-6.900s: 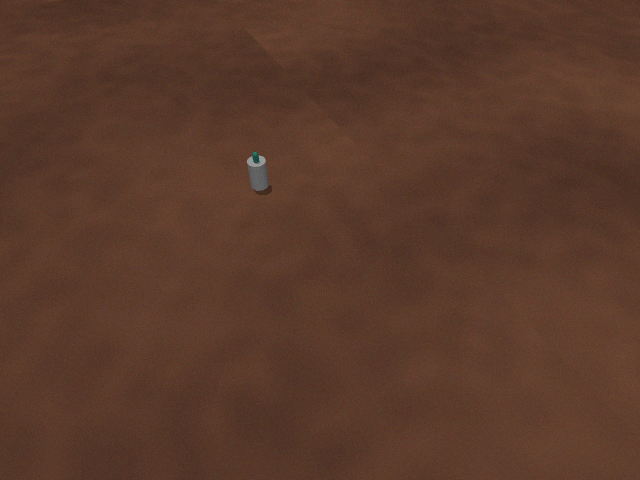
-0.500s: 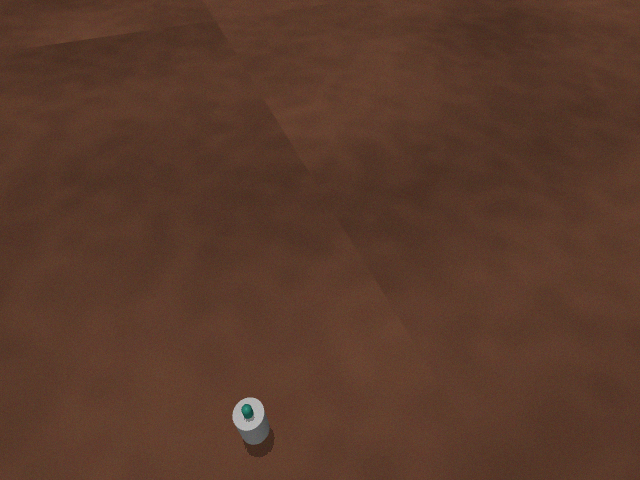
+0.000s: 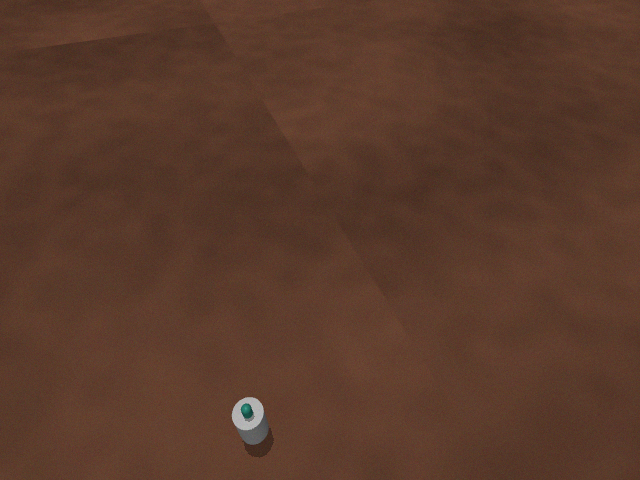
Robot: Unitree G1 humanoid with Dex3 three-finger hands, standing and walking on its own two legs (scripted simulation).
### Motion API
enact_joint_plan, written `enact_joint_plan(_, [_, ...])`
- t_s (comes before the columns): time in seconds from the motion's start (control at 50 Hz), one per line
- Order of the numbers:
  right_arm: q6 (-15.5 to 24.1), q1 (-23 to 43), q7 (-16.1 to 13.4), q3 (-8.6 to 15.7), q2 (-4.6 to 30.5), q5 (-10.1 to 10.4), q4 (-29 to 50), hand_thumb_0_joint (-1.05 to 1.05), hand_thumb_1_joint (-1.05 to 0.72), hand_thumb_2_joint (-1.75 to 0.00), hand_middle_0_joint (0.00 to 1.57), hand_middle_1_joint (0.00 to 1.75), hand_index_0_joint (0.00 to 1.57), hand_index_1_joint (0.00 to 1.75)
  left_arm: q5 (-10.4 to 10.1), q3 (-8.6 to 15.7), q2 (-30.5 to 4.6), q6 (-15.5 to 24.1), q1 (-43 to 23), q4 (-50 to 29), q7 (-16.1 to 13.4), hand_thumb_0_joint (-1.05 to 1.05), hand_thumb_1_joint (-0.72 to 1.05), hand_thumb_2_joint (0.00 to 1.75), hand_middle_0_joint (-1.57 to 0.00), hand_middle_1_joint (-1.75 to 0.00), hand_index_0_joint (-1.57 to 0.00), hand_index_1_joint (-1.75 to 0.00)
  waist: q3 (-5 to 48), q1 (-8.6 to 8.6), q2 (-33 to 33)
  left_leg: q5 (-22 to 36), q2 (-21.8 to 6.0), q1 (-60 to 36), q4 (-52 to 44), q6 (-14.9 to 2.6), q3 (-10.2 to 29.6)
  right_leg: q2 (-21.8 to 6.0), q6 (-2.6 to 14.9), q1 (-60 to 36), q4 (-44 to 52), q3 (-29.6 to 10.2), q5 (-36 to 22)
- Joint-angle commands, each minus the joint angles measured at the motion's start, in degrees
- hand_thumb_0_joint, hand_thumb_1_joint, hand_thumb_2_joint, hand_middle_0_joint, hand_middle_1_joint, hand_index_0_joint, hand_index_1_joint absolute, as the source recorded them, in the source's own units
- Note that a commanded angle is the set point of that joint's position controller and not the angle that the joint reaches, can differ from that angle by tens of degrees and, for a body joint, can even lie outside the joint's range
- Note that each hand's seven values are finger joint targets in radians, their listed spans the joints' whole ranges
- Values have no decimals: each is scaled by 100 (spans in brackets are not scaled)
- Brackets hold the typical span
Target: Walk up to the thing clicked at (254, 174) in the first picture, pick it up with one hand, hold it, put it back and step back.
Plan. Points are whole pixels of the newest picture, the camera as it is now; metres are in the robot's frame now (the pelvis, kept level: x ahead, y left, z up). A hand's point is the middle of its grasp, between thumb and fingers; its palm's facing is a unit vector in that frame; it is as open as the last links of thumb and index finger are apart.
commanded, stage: stand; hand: left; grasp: from the side
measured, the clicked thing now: (250, 418) +0.40 +0.21 -0.69
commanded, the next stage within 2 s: go down in 0.38 s
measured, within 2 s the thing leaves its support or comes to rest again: neither
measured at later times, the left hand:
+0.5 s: hand out of the picture +0.07 +0.26 -0.16, palm faces -0.02 -0.94 -0.35, open 7.4 cm
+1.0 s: hand out of the picture +0.15 +0.28 -0.19, palm faces +0.07 -0.94 -0.34, open 16.2 cm
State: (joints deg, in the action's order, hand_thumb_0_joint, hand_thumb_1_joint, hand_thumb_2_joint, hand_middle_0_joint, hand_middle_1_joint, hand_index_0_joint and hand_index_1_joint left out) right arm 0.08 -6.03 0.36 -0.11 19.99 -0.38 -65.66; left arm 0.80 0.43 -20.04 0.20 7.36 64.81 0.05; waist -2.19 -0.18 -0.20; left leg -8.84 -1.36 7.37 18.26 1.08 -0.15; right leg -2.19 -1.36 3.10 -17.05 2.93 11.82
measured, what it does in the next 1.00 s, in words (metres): lowers itself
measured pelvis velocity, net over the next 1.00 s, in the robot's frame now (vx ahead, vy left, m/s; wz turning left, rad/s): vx -0.01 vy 0.01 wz -0.03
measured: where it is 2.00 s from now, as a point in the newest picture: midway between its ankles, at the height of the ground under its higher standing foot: outside the picture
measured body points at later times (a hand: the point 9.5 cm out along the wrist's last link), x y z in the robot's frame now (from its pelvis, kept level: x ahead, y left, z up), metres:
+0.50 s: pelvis +0.00 +0.00 +0.00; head +0.01 +0.00 +0.45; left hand +0.07 +0.31 -0.13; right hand +0.07 -0.30 -0.13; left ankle +0.01 +0.13 -0.75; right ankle -0.03 -0.13 -0.75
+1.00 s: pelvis -0.01 +0.01 -0.06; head +0.06 +0.01 +0.38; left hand +0.14 +0.33 -0.17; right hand +0.10 -0.26 -0.16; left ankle +0.01 +0.13 -0.75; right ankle -0.03 -0.13 -0.75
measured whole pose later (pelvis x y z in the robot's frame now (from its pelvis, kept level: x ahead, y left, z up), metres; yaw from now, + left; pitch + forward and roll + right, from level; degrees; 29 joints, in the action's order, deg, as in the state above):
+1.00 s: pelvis -0.01 +0.01 -0.06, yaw -2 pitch +12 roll -1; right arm 3.4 -15.2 -1.4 2.3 14.3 1.4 -36.7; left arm 3.1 15.0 -19.9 -6.0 6.9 43.7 4.0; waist 4.2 1.8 -0.2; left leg -23.8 -2.7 41.6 52.9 0.6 -0.2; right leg -1.7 -1.5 37.3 -51.4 1.4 26.4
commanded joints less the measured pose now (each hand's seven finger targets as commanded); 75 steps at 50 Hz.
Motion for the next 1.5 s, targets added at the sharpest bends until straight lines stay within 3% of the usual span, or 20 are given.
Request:
enact_joint_plan(0.0, [143, 292, -72, 211, 1255, -21, 360, 0, -90, -90, 20, 30, 20, 30, 0, 225, -1265, 138, -213, -373, -55, 0, 90, 90, -20, -30, -20, -30, 313, 20, 41, 685, -647, -186, -218, -194, 485, -633, 200, 217, 327, -468, -535])
enact_joint_plan(0.2, [167, 284, -83, 209, 1281, -7, 371, 0, -90, -90, 20, 30, 20, 30, -21, 206, -1231, 135, -160, -381, -54, 0, 90, 90, -20, -30, -20, -30, 389, -8, 12, 1084, -663, -279, -166, -200, 468, -639, 202, 176, 259, -474, -844])
enact_joint_plan(0.32, [145, 215, -75, 197, 1264, -20, 349, 0, -90, -90, 20, 30, 20, 30, -23, 204, -1220, 116, -197, -363, -44, 0, 90, 90, -20, -30, -20, -30, 222, 36, -28, 497, -608, -67, -290, -187, 461, -632, 205, 268, 341, -501, -403])
enact_joint_plan(0.46, [175, 244, -73, 200, 1259, -11, 352, 0, -91, -91, 21, 30, 20, 30, -26, 201, -1237, 134, -129, -360, -42, 0, 82, 82, -22, -22, -20, -22, 294, -5, 22, 975, -624, -191, -231, -184, 480, -643, 193, 224, 286, -496, -745])
enact_joint_plan(0.48, [448, 81, -194, -4, 293, 392, 2025, 0, -99, -92, 20, 30, 20, 30, -329, 185, -266, 686, -2140, -2370, -122, 0, 74, 74, -14, -14, -12, -14, -89, 711, -312, -31, 148, 343, 121, -118, -284, 172, 193, 1574, -178, -125, -486])
enact_joint_plan(0.5, [416, -237, -253, 40, 474, 381, 1707, 0, -101, -93, 20, 30, 20, 30, -311, 327, -578, 640, -2805, -2085, -159, 0, 66, 66, -6, -6, -4, -6, 211, 539, -108, -137, 157, 300, 222, -139, -250, 147, 182, 1307, -243, -74, -417])
enact_joint_plan(0.52, [352, -493, -319, 147, 691, 409, 1708, 0, -101, -93, 20, 30, 20, 30, -207, 666, -1086, 431, -1741, -1076, -175, 0, 58, 58, -1, -4, -2, -3, 54, 386, 212, -164, 121, 508, 301, -157, -234, 215, 193, 1250, -282, 7, -256])
enact_joint_plan(0.58, [349, -669, -351, 354, 648, 264, 2085, 0, -99, -92, 20, 30, 20, 30, 132, 1118, -1586, 310, -1914, -699, -13, 0, 34, 34, 0, -7, -2, -6, 955, 182, 318, 205, 146, 833, 994, -183, -181, 182, 197, 1430, -908, -46, -538])
enact_joint_plan(0.62, [350, -918, -276, 459, 556, 151, 2279, 0, -97, -92, 20, 30, 20, 30, 318, 1279, -1300, 157, -998, -349, 114, 0, 18, 21, -2, -7, -3, -6, 1280, -8, 92, 403, 211, 1170, 1369, -150, -183, 164, 230, 1498, -1328, -79, -663])
enact_joint_plan(0.66, [356, -915, -240, 501, 535, 170, 2601, 0, -95, -91, 20, 30, 20, 30, 343, 1468, -1338, 28, -636, -667, 138, 0, 8, 18, -3, -7, -4, -6, 1577, -139, -303, 623, 210, 1143, 1460, -80, -164, 201, 283, 1515, -1502, -81, -711])
enact_joint_plan(0.74, [374, -712, -192, 494, 440, 211, 3025, 0, -90, -90, 20, 30, 20, 30, 333, 1528, -1210, -299, -542, -1148, 212, 0, -15, 12, -4, -7, -5, -7, 1291, -23, -160, 318, 164, 1686, 1732, -98, -130, 246, 272, 1974, -1706, -51, -356])
enact_joint_plan(0.82, [466, -697, -150, 532, 423, 188, 3405, 0, -88, -89, 20, 30, 20, 30, 310, 1791, -1296, -368, -208, -1602, 287, 0, -38, 7, -5, -7, -6, -7, 1486, -21, -181, -100, 85, 2181, 2277, -102, -55, 278, 269, 2567, -2336, -18, 119])
enact_joint_plan(0.9, [620, -792, -218, 569, 387, 166, 3659, 0, -88, -89, 20, 30, 20, 30, 216, 1691, -1234, -312, -690, -3055, 390, 0, -50, 4, -7, -7, -7, -7, 1953, 183, -414, 4, 0, 2257, 2740, -112, 18, 256, 241, 3053, -2856, -53, -18])
enact_joint_plan(0.94, [671, -817, -262, 561, 362, 179, 3730, 0, -88, -89, 20, 30, 20, 30, 179, 1773, -1149, -445, -196, -2999, 376, 0, -56, 2, -8, -7, -8, -7, 1893, 194, -177, -124, -15, 2471, 2901, -137, 33, 245, 225, 3236, -2959, -60, 85])
enact_joint_plan(0.96, [699, -842, -289, 567, 346, 176, 3768, 0, -88, -89, 20, 30, 20, 30, 158, 1761, -1209, -455, -276, -3508, 381, 0, -57, 2, -8, -6, -8, -7, 2033, 172, -295, -135, -16, 2462, 2957, -134, 31, 247, 224, 3269, -3013, -68, 87])
enact_joint_plan(1.08, [846, -824, -427, 499, 313, 143, 3858, 0, -86, -89, 20, 30, 20, 30, 103, 1988, -1342, -869, 518, -3947, 382, 0, -61, 0, -8, -5, -9, -5, 2009, 195, -334, -355, -44, 2762, 3244, -134, 77, 249, 197, 3501, -3262, -31, 298])
enact_joint_plan(1.2, [996, -735, -521, 461, 258, 113, 4021, 0, -89, -90, 20, 30, 20, 30, 26, 2081, -1314, -1093, 727, -4484, 429, 0, -59, 0, -8, -5, -8, -5, 2044, 206, -381, -258, -51, 3065, 3575, -160, 102, 235, 197, 3782, -3509, -39, 238])
enact_joint_plan(1.28, [1099, -733, -541, 455, 235, 73, 4066, 0, -91, -90, 20, 30, 20, 30, -46, 2029, -1202, -1030, 861, -4658, 580, 0, -60, 0, -9, -5, -9, -5, 2155, 235, -515, -81, -77, 3149, 3795, -161, 147, 248, 205, 4042, -3784, -18, 160])
enact_joint_plan(1.32, [1146, -772, -535, 451, 236, 56, 4082, 0, -91, -90, 20, 30, 20, 30, -93, 2249, -1324, -962, 931, -4628, 613, 0, -60, 1, -9, -6, -9, -6, 2179, 200, -447, 9, -69, 3293, 3946, -178, 142, 235, 199, 4078, -3874, -24, 51])
enact_joint_plan(1.48, [1231, -670, -466, 505, 265, 29, 4188, 0, -93, -90, 20, 30, 20, 30, -243, 2390, -1320, -622, 1249, -4912, 807, 0, -59, 0, -8, -3, -8, -4, 2419, 120, -623, -235, -89, 3617, 4202, -145, 226, 276, 237, 4617, -4342, -1, 415])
